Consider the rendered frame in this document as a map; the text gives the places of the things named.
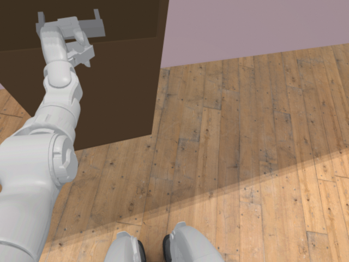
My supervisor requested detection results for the robot left hand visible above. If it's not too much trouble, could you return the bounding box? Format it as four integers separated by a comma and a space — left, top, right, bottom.
40, 16, 95, 67

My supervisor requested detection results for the cabinet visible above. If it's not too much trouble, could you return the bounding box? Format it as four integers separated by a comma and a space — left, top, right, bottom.
0, 0, 169, 151

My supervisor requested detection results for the robot right shin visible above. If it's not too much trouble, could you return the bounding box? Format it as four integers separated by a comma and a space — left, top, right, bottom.
170, 222, 186, 262

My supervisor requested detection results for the left robot forearm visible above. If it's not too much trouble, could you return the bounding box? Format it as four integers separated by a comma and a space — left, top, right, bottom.
0, 61, 83, 184

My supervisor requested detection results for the drawer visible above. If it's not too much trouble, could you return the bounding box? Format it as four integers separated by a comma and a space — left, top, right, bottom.
0, 0, 160, 51

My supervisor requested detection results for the handle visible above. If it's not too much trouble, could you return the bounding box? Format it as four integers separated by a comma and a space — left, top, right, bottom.
35, 9, 105, 40

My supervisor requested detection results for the robot left upper arm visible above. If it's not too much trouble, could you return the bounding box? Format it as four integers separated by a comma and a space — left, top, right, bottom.
0, 133, 78, 262

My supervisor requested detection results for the left robot thigh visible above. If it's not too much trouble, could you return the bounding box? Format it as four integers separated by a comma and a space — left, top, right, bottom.
104, 236, 140, 262

